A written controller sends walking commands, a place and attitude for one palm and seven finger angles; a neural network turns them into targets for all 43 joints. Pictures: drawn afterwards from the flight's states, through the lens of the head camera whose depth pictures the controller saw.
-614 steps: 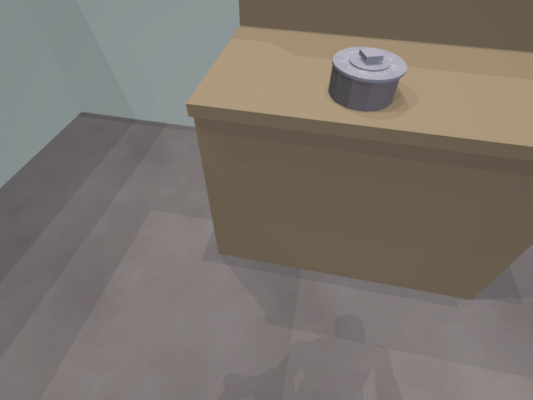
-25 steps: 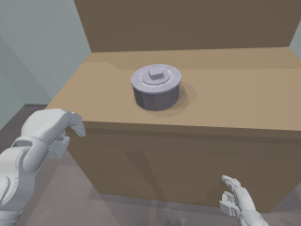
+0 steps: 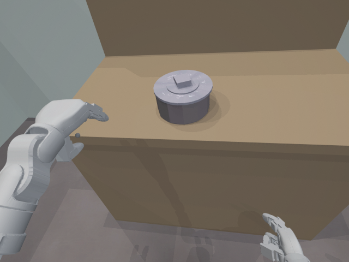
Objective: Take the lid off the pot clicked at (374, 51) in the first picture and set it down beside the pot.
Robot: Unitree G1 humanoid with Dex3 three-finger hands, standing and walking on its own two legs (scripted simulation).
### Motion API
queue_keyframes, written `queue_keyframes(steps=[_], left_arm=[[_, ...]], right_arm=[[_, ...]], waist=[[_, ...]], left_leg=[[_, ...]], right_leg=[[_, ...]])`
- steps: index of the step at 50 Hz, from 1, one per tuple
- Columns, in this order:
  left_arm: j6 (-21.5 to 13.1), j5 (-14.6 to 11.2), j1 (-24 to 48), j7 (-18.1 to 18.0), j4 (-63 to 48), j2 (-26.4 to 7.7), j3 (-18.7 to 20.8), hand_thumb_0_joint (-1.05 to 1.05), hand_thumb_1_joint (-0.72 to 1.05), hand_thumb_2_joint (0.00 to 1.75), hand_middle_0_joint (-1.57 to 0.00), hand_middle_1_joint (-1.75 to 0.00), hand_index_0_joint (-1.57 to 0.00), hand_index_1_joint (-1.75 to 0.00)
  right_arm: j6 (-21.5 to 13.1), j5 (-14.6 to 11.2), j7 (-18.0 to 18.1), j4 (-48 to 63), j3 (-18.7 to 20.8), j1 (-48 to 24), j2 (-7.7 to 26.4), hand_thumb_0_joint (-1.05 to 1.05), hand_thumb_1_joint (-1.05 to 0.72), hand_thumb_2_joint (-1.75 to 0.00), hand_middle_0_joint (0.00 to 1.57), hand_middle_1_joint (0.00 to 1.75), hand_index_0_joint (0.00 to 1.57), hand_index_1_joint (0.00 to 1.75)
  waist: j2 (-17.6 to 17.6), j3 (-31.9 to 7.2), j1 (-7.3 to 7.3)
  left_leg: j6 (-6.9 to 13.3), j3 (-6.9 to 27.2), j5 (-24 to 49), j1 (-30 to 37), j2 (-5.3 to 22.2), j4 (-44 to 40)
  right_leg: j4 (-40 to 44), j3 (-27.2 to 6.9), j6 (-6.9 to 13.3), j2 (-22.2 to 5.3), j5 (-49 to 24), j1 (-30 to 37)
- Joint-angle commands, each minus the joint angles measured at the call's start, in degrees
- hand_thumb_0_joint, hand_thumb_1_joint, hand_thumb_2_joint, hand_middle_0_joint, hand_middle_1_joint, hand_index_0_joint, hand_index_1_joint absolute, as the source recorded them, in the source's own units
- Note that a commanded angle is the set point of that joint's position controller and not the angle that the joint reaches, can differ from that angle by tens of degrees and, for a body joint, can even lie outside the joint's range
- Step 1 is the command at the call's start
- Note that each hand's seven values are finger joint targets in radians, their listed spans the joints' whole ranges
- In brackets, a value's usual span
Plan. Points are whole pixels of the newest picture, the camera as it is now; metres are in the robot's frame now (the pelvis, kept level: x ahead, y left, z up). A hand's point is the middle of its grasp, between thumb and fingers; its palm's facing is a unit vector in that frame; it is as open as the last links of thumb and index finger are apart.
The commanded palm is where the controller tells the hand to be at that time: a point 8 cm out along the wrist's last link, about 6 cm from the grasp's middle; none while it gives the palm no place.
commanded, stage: move the open hand above the knob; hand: left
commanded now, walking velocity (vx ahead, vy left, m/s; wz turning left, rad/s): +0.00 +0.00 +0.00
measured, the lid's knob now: (182, 79) +0.61 +0.06 +0.12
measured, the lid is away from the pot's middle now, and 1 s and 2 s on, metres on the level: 0.00 0.00 0.00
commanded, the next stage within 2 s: none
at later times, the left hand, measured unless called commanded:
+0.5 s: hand (114, 106) +0.40 +0.19 +0.18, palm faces -0.11 -0.03 -0.99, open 10.0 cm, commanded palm +0.37 +0.18 +0.25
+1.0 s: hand (152, 89) +0.46 +0.11 +0.19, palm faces -0.18 -0.01 -0.98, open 10.0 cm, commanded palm +0.45 +0.12 +0.25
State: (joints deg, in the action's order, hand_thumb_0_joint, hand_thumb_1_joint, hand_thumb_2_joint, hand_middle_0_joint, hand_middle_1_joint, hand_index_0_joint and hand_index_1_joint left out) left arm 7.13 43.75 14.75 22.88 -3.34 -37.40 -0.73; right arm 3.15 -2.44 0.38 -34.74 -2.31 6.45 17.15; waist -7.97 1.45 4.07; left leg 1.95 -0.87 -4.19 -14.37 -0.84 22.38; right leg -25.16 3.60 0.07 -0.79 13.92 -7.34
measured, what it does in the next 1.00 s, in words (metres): stands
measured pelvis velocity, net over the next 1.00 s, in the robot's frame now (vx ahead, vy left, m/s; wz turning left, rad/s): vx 0.04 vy -0.02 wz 0.00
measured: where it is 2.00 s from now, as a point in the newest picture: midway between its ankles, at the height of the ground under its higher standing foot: outside the picture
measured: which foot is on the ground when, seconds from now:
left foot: down 0.00-1.00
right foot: down 0.00-1.00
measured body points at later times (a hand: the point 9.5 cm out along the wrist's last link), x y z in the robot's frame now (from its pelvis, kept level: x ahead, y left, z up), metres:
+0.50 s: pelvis +0.02 +0.00 +0.00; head +0.02 -0.04 +0.45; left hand +0.40 +0.19 +0.24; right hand +0.23 -0.21 -0.10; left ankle +0.09 +0.10 -0.74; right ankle +0.00 -0.12 -0.74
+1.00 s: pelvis +0.04 -0.02 +0.00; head +0.04 -0.07 +0.44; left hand +0.46 +0.11 +0.24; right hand +0.23 -0.24 -0.12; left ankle +0.09 +0.10 -0.74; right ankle +0.00 -0.12 -0.74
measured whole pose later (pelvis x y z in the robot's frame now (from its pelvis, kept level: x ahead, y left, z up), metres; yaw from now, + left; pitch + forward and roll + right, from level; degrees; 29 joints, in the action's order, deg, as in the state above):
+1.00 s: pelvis +0.04 -0.02 +0.00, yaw +0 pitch +1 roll +1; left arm 19.5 48.8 49.7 24.2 24.9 -23.7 -20.3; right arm 7.4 -3.5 -1.0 -37.2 -2.8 5.0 16.8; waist -6.0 -1.7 1.1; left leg 1.0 -0.9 -8.3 -17.9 -1.6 24.9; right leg -29.5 3.4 1.0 -1.6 19.2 -11.6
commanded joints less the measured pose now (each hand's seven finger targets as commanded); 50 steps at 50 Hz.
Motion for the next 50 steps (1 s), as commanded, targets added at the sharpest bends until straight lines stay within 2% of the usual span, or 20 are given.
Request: queue_keyframes(steps=[1,2,4,6,7,11,13,16,17,18,21,23,26,27,29,34,36,40,47,50], left_arm=[[0.4,1.2,19.0,-1.8,-6.8,-16.8,11.8,0.00,-0.38,1.63,-0.86,-0.08,-0.86,-0.08],[0.1,2.3,24.5,-1.5,-6.4,-17.6,10.8,0.00,-0.38,1.63,-0.86,-0.08,-0.86,-0.08],[0.2,1.4,30.9,-1.7,-7.6,-12.4,5.3,0.00,-0.38,1.63,-0.86,-0.08,-0.86,-0.08],[0.9,1.0,29.4,-1.8,-9.1,-9.4,3.4,0.00,-0.38,1.63,-0.86,-0.08,-0.86,-0.08],[1.2,1.9,31.4,-1.5,-7.4,-9.9,2.6,0.00,-0.38,1.63,-0.86,-0.08,-0.86,-0.08],[3.1,3.1,33.1,-1.8,-0.5,-9.4,2.5,0.00,-0.38,1.63,-0.86,-0.08,-0.86,-0.08],[3.2,4.6,40.5,-1.9,-1.1,-8.7,-0.1,0.00,-0.38,1.63,-0.86,-0.08,-0.86,-0.08],[3.9,4.0,41.8,-2.5,-5.3,-8.2,0.0,0.00,-0.38,1.63,-0.86,-0.08,-0.86,-0.08],[4.5,5.1,43.5,-2.2,-2.7,-7.6,-1.4,0.00,-0.38,1.63,-0.86,-0.08,-0.86,-0.08],[5.3,5.4,43.1,-2.2,1.0,-7.6,-1.2,0.00,-0.38,1.63,-0.86,-0.08,-0.86,-0.08],[6.7,5.2,41.8,-2.2,5.8,-6.7,-1.0,0.00,-0.38,1.63,-0.86,-0.08,-0.86,-0.08],[7.2,6.0,43.1,-1.6,7.2,-5.6,-2.5,0.00,-0.38,1.63,-0.86,-0.08,-0.86,-0.08],[8.0,4.6,43.7,-1.1,3.6,-2.3,-4.9,0.00,-0.38,1.63,-0.86,-0.08,-0.86,-0.08],[8.2,5.5,46.8,-1.0,3.4,-3.7,-4.4,0.00,-0.38,1.63,-0.86,-0.08,-0.86,-0.08],[8.8,5.6,47.1,-1.1,4.3,-5.3,-3.2,0.00,-0.38,1.63,-0.86,-0.08,-0.86,-0.08],[10.1,5.7,52.6,-1.2,7.4,-2.3,-6.3,0.00,-0.38,1.63,-0.86,-0.08,-0.86,-0.08],[10.4,5.4,50.7,-1.3,8.8,-4.1,-4.2,0.00,-0.38,1.63,-0.86,-0.08,-0.86,-0.08],[11.6,5.9,54.6,-0.9,12.5,2.6,-10.5,0.00,-0.38,1.63,-0.86,-0.08,-0.86,-0.08],[12.6,7.3,67.4,-1.5,17.1,-0.3,-9.5,0.00,-0.38,1.63,-0.86,-0.08,-0.86,-0.08],[13.6,7.4,68.2,-1.4,26.7,0.1,-9.5,0.00,-0.38,1.63,-0.86,-0.08,-0.86,-0.08]], right_arm=[[-2.8,0.0,0.2,10.3,2.4,-11.2,6.2,0.00,-0.90,-0.90,0.20,0.30,0.20,0.30],[-2.5,0.0,0.3,9.8,1.7,-11.5,5.8,0.00,-0.90,-0.90,0.20,0.30,0.20,0.30],[-3.0,-0.4,0.5,10.1,1.9,-12.1,5.3,0.00,-0.90,-0.90,0.20,0.30,0.20,0.30],[-3.8,-0.5,0.3,10.8,2.3,-12.2,5.0,0.00,-0.90,-0.90,0.20,0.30,0.20,0.30],[-3.7,-0.3,0.3,9.7,1.9,-11.4,5.0,0.00,-0.90,-0.90,0.20,0.30,0.20,0.30],[-2.3,-0.5,0.1,8.8,2.2,-10.6,5.8,0.00,-0.90,-0.90,0.20,0.30,0.20,0.30],[-2.3,-0.4,0.1,8.4,1.9,-10.8,5.4,0.00,-0.90,-0.90,0.20,0.30,0.20,0.30],[-2.6,-0.4,-0.6,9.4,2.0,-11.7,5.3,0.00,-0.90,-0.90,0.20,0.30,0.20,0.30],[-2.5,-0.2,-0.7,8.7,1.7,-11.3,4.8,0.00,-0.90,-0.90,0.20,0.30,0.20,0.30],[-1.9,-0.2,-0.7,8.0,1.9,-10.7,5.1,0.00,-0.90,-0.90,0.20,0.30,0.20,0.30],[-0.9,-0.5,-1.0,8.1,2.0,-10.1,5.8,0.00,-0.90,-0.90,0.20,0.30,0.20,0.30],[-0.5,-0.5,-1.3,8.2,1.8,-10.5,5.4,0.00,-0.90,-0.90,0.20,0.30,0.20,0.30],[0.0,-0.8,-1.8,9.7,2.0,-11.5,5.3,0.00,-0.90,-0.90,0.20,0.30,0.20,0.30],[0.1,-0.7,-1.9,9.1,1.7,-11.2,5.0,0.00,-0.90,-0.90,0.20,0.30,0.20,0.30],[0.5,-0.7,-1.8,8.9,1.9,-11.0,5.3,0.00,-0.90,-0.90,0.20,0.30,0.20,0.30],[0.9,-0.9,-1.9,8.0,1.8,-10.4,5.0,0.00,-0.90,-0.90,0.20,0.30,0.20,0.30],[1.0,-0.9,-2.0,8.1,2.1,-10.1,5.6,0.00,-0.90,-0.90,0.20,0.30,0.20,0.30],[1.9,-1.3,-2.1,7.6,1.9,-10.2,4.8,0.00,-0.90,-0.90,0.20,0.30,0.20,0.30],[1.8,-0.9,-1.4,6.0,1.4,-9.1,4.6,0.00,-0.90,-0.90,0.20,0.30,0.20,0.30],[2.1,-1.0,-1.0,4.4,1.3,-7.6,4.8,0.00,-0.90,-0.90,0.20,0.30,0.20,0.30]], waist=[[5.1,-11.4,0.03],[6.1,-12.5,0.08],[4.6,-12.0,-0.94],[1.4,-14.7,-1.08],[3.2,-16.8,-0.77],[5.0,-12.7,-1.52],[5.3,-15.4,-1.33],[0.5,-21.1,-1.02],[2.9,-23.2,-0.67],[4.6,-20.0,-1.15],[6.5,-17.3,-1.32],[8.4,-18.3,-0.76],[6.5,-20.5,-1.53],[8.4,-23.1,-1.15],[7.8,-22.3,-1.18],[8.9,-21.1,-1.94],[9.0,-22.2,-1.62],[9.9,-20.4,-2.78],[9.6,-25.3,-3.46],[12.2,-21.9,-3.81]], left_leg=[[0.7,1.5,-4.8,9.8,-1.7,-2.2],[0.7,1.7,-5.3,9.4,-1.8,-2.7],[0.6,2.6,-6.8,10.7,-1.7,-3.4],[0.8,3.5,-5.7,13.8,-1.8,-2.3],[0.8,3.6,-4.7,13.8,-1.9,-2.6],[0.4,3.0,-6.9,11.1,-1.6,-2.4],[0.4,3.3,-6.4,11.8,-1.6,-3.1],[0.3,4.3,-1.1,15.6,-1.8,-1.3],[0.4,4.0,0.7,15.8,-2.0,-1.2],[0.3,3.7,0.1,14.3,-1.6,-1.3],[0.4,3.0,-0.5,12.0,-1.7,-0.8],[0.7,2.2,1.6,11.6,-2.0,-0.6],[0.9,2.3,4.8,13.4,-2.3,0.9],[0.9,2.1,5.7,13.5,-2.6,0.9],[1.0,2.1,6.9,13.4,-2.6,1.2],[1.2,2.2,7.2,13.0,-2.8,1.5],[1.3,1.9,8.1,12.9,-2.9,2.6],[1.3,1.2,6.6,12.4,-3.1,2.3],[1.8,1.3,7.2,12.9,-3.9,3.4],[1.8,0.7,5.2,10.0,-3.9,2.9]], right_leg=[[6.8,-1.0,0.9,3.1,1.7,-5.9],[6.5,-0.8,0.9,2.4,2.9,-5.4],[6.2,-0.5,0.9,2.8,3.3,-7.2],[5.5,-0.8,1.4,3.4,1.2,-7.6],[5.4,-0.8,1.5,2.6,0.7,-6.2],[5.5,-0.4,1.7,3.4,2.3,-8.5],[4.9,-0.4,1.8,2.8,2.0,-7.5],[3.6,-0.6,2.5,3.2,-1.5,-6.4],[3.5,-0.7,2.4,2.7,-2.5,-5.5],[3.7,-0.6,2.2,2.9,-2.5,-6.8],[3.8,-0.4,2.3,3.1,-2.4,-7.3],[3.2,-0.7,2.2,2.5,-4.4,-6.1],[2.3,-0.7,2.2,2.6,-8.0,-5.8],[2.0,-0.8,2.0,2.2,-8.6,-4.4],[1.7,-1.0,2.0,2.4,-10.2,-4.8],[1.4,-0.9,1.9,2.5,-10.8,-6.2],[0.9,-1.2,2.0,2.5,-12.8,-5.2],[0.9,-1.0,1.7,2.3,-12.0,-7.1],[0.1,-2.0,1.7,2.1,-15.0,-5.2],[0.4,-2.1,1.3,1.9,-15.1,-5.8]])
